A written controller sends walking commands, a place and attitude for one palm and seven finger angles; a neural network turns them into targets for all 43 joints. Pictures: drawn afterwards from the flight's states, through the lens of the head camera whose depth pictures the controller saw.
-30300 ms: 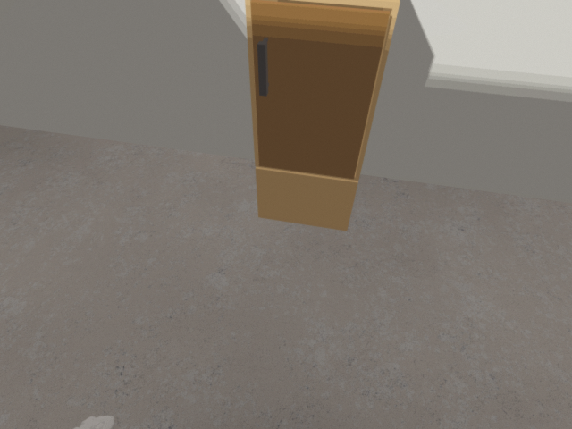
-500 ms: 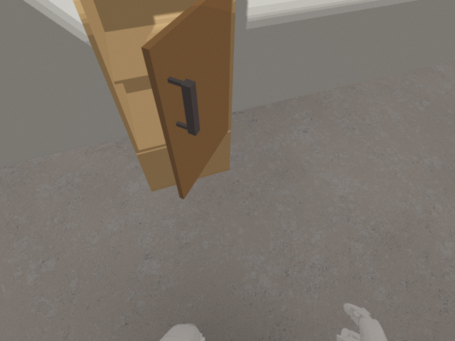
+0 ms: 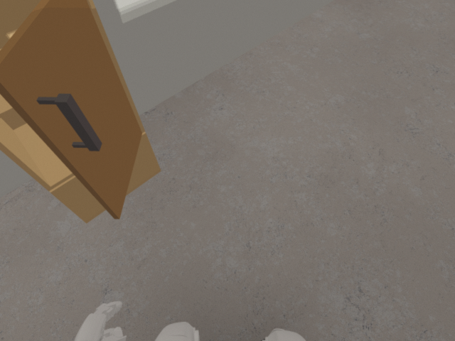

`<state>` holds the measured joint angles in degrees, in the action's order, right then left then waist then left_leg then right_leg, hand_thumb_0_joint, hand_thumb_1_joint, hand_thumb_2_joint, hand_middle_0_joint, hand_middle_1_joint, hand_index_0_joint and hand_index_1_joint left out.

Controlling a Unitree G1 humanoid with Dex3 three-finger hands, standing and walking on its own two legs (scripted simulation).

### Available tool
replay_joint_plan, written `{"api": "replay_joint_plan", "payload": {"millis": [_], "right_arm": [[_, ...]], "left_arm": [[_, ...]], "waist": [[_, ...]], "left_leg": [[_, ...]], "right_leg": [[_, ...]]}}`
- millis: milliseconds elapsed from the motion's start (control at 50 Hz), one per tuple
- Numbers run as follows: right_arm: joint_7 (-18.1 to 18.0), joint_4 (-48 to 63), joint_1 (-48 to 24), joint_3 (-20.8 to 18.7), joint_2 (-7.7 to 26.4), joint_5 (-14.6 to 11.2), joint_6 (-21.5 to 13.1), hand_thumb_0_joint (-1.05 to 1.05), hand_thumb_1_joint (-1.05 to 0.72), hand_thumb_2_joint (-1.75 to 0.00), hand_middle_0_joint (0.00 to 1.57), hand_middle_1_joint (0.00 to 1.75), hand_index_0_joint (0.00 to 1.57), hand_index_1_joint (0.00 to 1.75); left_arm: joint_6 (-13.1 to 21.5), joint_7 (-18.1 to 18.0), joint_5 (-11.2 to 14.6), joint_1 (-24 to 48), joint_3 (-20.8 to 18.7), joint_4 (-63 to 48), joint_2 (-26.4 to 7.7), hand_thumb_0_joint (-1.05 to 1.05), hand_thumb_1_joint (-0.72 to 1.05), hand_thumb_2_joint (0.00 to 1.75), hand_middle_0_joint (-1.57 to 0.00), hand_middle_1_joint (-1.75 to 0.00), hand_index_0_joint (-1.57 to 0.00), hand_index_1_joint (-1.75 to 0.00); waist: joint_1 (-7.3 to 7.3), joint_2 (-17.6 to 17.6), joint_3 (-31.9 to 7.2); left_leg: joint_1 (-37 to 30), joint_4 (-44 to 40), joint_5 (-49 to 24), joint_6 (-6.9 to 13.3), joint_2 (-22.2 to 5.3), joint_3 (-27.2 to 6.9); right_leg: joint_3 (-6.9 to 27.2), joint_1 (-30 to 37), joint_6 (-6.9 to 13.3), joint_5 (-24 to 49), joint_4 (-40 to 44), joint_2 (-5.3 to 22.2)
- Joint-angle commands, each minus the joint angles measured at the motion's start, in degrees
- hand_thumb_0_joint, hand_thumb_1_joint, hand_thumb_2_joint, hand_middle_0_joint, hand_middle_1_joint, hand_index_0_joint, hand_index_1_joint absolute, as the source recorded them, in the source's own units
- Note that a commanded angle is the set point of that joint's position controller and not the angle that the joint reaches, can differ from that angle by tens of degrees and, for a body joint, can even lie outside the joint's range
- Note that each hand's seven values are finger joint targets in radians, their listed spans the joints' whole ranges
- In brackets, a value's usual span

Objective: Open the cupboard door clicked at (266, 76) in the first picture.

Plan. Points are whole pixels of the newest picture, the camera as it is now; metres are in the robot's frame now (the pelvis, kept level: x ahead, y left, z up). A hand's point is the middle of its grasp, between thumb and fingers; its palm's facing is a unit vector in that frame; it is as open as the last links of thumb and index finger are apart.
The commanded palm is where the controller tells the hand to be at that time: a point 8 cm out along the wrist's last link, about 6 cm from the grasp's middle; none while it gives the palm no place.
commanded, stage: walk to a spot facing it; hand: left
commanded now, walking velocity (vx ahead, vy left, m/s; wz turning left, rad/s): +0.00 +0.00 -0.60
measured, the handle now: (71, 125) +0.52 +0.37 +0.01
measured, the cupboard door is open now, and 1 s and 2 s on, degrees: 45 45 45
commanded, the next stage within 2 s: none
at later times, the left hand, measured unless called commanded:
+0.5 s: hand (157, 284) +0.23 +0.16 -0.15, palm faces -0.32 -0.94 -0.12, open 7.4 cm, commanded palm none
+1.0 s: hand (226, 221) +0.37 +0.03 -0.15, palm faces -0.49 -0.84 -0.22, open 7.3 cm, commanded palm none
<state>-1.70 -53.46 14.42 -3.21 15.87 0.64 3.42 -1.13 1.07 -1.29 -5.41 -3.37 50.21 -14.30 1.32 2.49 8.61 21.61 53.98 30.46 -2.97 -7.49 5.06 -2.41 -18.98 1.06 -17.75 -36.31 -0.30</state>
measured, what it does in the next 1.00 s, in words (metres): walks ahead, turning right: left foot, then right foot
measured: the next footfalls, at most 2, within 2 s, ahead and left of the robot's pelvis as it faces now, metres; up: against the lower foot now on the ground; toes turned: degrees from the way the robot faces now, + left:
left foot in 0.26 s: +0.07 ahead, +0.12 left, +0.00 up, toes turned -4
right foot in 0.72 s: +0.21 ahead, -0.17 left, +0.00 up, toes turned -34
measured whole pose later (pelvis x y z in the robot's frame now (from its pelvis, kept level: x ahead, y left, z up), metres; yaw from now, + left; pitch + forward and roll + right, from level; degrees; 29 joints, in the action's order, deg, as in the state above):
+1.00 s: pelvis +0.23 -0.12 +0.02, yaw -32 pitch +2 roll +0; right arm 0.0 -53.6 9.3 -2.8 9.8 1.4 -1.1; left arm 3.5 0.3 -1.1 -14.5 -3.7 57.7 -11.4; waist 0.8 0.3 3.8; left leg 35.8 59.0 12.6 -3.3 -8.8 0.7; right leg -3.6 -9.6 6.4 -14.7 -22.3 -5.4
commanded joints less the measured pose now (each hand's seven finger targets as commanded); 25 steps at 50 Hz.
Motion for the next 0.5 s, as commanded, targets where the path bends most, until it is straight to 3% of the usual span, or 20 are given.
{"api": "replay_joint_plan", "payload": {"millis": [0,20,40,140,180,200,220,240,260,280,300,320,340,360,380,400,480], "right_arm": [[-0.11,6.21,-3.17,-1.05,4.15,0.02,-1.58,0.00,-0.90,-0.90,0.20,0.30,0.20,0.30],[0.04,5.46,-2.01,-0.86,3.19,0.06,-1.43,0.00,-0.90,-0.90,0.20,0.30,0.20,0.30],[0.16,5.15,-1.81,-0.77,2.49,0.10,-1.25,0.00,-0.90,-0.90,0.20,0.30,0.20,0.30],[0.87,5.84,-0.25,-0.75,1.78,0.46,-2.23,0.00,-0.90,-0.90,0.20,0.30,0.20,0.30],[0.80,5.02,3.60,-0.82,1.66,0.52,-3.10,0.00,-0.90,-0.90,0.20,0.30,0.20,0.30],[0.60,3.49,8.34,-0.79,2.01,0.62,-3.77,0.00,-0.90,-0.90,0.20,0.30,0.20,0.30],[-0.10,1.95,13.79,-1.33,5.61,1.15,-4.47,0.00,-0.90,-0.90,0.20,0.30,0.20,0.30],[-0.54,1.43,18.10,-2.39,11.81,2.25,-4.99,0.00,-0.90,-0.90,0.20,0.30,0.20,0.30],[-0.68,1.99,16.09,-2.21,11.99,1.95,-5.31,0.00,-0.90,-0.90,0.20,0.30,0.20,0.30],[-0.29,3.26,12.23,-1.39,9.61,1.91,-5.75,0.00,-0.90,-0.90,0.20,0.30,0.20,0.30],[-0.17,3.93,8.86,-0.71,7.06,1.75,-6.10,0.00,-0.90,-0.90,0.20,0.30,0.20,0.30],[-0.35,3.86,7.84,0.07,4.78,1.50,-6.48,0.00,-0.90,-0.90,0.20,0.30,0.20,0.30],[-0.55,3.00,9.16,0.58,3.30,1.24,-6.93,0.00,-0.90,-0.90,0.20,0.30,0.20,0.30],[-0.72,1.85,11.69,0.90,2.36,1.10,-7.27,0.00,-0.90,-0.90,0.20,0.30,0.20,0.30],[-0.88,1.10,13.37,0.96,1.98,1.01,-7.43,0.00,-0.90,-0.90,0.20,0.30,0.20,0.30],[-0.91,0.14,15.16,0.92,2.14,1.04,-7.55,0.00,-0.90,-0.90,0.20,0.30,0.20,0.30],[-0.75,-2.12,18.44,0.99,1.46,1.17,-7.55,0.00,-0.90,-0.90,0.20,0.30,0.20,0.30]], "left_arm": [[-0.50,-2.39,0.05,-4.36,-3.01,-2.93,-9.96,0.00,0.90,0.90,-0.20,-0.30,-0.20,-0.30],[-0.37,-2.39,-0.08,-3.05,-2.86,-3.52,-9.85,0.00,0.90,0.90,-0.20,-0.30,-0.20,-0.30],[-0.29,-2.22,-0.16,-2.87,-2.83,-3.64,-10.07,0.00,0.90,0.90,-0.20,-0.30,-0.20,-0.30],[-0.29,-1.12,-0.57,-2.56,-3.31,-3.43,-10.86,0.00,0.90,0.90,-0.20,-0.30,-0.20,-0.30],[-0.13,-0.71,-0.47,-1.25,-3.31,-3.46,-10.18,0.00,0.90,0.90,-0.20,-0.30,-0.20,-0.30],[-0.18,-0.43,-0.14,0.46,-3.15,-4.03,-9.21,0.00,0.90,0.90,-0.20,-0.30,-0.20,-0.30],[-0.31,0.03,0.12,1.14,-2.33,-5.31,-5.04,0.00,0.90,0.90,-0.20,-0.30,-0.20,-0.30],[-0.15,0.59,0.54,2.79,-1.51,-7.77,-1.23,0.00,0.90,0.90,-0.20,-0.30,-0.20,-0.30],[0.50,1.36,-0.43,7.42,-2.17,-8.97,-3.81,0.00,0.90,0.90,-0.20,-0.30,-0.20,-0.30],[1.15,1.86,-1.00,6.06,-2.55,-8.00,-4.46,0.00,0.90,0.90,-0.20,-0.30,-0.20,-0.30],[1.26,2.32,-1.14,3.93,-2.68,-6.11,-3.64,0.00,0.90,0.90,-0.20,-0.30,-0.20,-0.30],[1.13,2.74,-1.09,2.43,-2.37,-4.95,-2.26,0.00,0.90,0.90,-0.20,-0.30,-0.20,-0.30],[0.99,2.92,-0.97,1.52,-1.92,-4.03,-0.80,0.00,0.90,0.90,-0.20,-0.30,-0.20,-0.30],[0.92,2.89,-0.73,1.44,-1.46,-3.55,0.30,0.00,0.90,0.90,-0.20,-0.30,-0.20,-0.30],[1.03,2.85,-0.53,1.46,-1.21,-3.30,1.12,0.00,0.90,0.90,-0.20,-0.30,-0.20,-0.30],[0.90,2.82,-0.47,2.31,-0.98,-3.12,1.46,0.00,0.90,0.90,-0.20,-0.30,-0.20,-0.30],[0.87,3.06,-0.41,7.36,-0.26,-3.68,2.32,0.00,0.90,0.90,-0.20,-0.30,-0.20,-0.30]], "waist": [[-2.93,-14.97,-11.82],[-1.67,-11.38,-11.56],[-1.55,-9.12,-10.90],[-1.51,-11.63,-8.25],[0.49,-10.47,-7.44],[3.09,-8.61,-7.56],[5.33,2.97,-7.70],[6.89,20.76,-5.72],[6.41,11.17,-2.43],[3.37,5.82,-2.06],[1.37,4.20,-1.23],[0.35,3.77,-2.20],[0.25,5.38,-3.73],[0.84,5.65,-5.43],[1.16,6.10,-6.65],[1.54,5.32,-7.15],[2.60,6.97,-4.86]], "left_leg": [[11.48,13.15,-3.14,-1.18,0.91,-4.98],[8.89,10.88,-4.17,-1.42,1.41,-4.26],[6.80,8.35,-4.79,-1.48,2.19,-3.59],[0.20,-6.97,-3.55,-0.61,4.77,-1.58],[-7.97,-16.56,-5.72,0.01,5.91,-0.52],[-16.66,-24.57,-8.52,0.42,6.15,-0.03],[-24.03,-35.08,2.84,3.36,-1.87,-10.73],[-24.68,-45.55,16.77,9.32,-19.64,-34.46],[-16.73,-49.63,18.03,12.89,-24.31,-39.46],[-13.76,-48.18,14.06,12.25,-21.44,-35.08],[-13.12,-46.71,5.44,9.81,-16.97,-25.29],[-15.04,-44.33,-5.61,7.82,-13.18,-16.83],[-18.33,-41.89,-17.97,6.50,-10.75,-10.01],[-21.70,-39.39,-29.78,6.03,-9.68,-5.49],[-24.86,-37.32,-38.88,5.83,-9.56,-2.27],[-25.60,-36.81,-42.99,6.08,-9.85,-0.47],[-26.95,-37.77,-43.09,6.96,-10.90,3.84]], "right_leg": [[18.13,13.71,10.24,25.99,13.57,14.53],[17.28,11.05,10.00,25.05,13.69,13.90],[17.21,8.62,9.74,23.56,14.03,13.04],[22.61,2.50,10.08,-8.92,19.65,11.23],[23.50,-3.46,8.85,-16.66,18.37,9.44],[21.67,-9.99,7.01,-20.14,15.25,6.95],[15.86,-19.15,3.67,-21.41,3.34,0.65],[3.38,-28.65,-0.23,-20.67,-16.41,-5.66],[7.01,-28.58,-0.03,-14.11,-24.89,1.07],[5.85,-26.69,-0.31,-9.72,-29.97,2.56],[4.57,-25.88,-0.93,-4.21,-33.03,3.48],[3.26,-25.59,-1.47,0.20,-34.11,4.12],[2.15,-25.76,-1.87,2.67,-34.26,3.98],[1.23,-26.09,-1.91,3.43,-34.29,3.65],[-0.01,-26.68,-1.89,3.16,-33.56,3.49],[-0.45,-26.72,-1.88,3.79,-32.58,3.47],[-2.94,-26.31,-1.53,5.98,-22.26,4.22]]}}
